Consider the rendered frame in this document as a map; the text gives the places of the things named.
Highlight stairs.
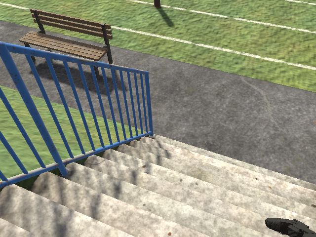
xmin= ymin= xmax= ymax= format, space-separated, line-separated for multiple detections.
xmin=0 ymin=133 xmax=316 ymax=237

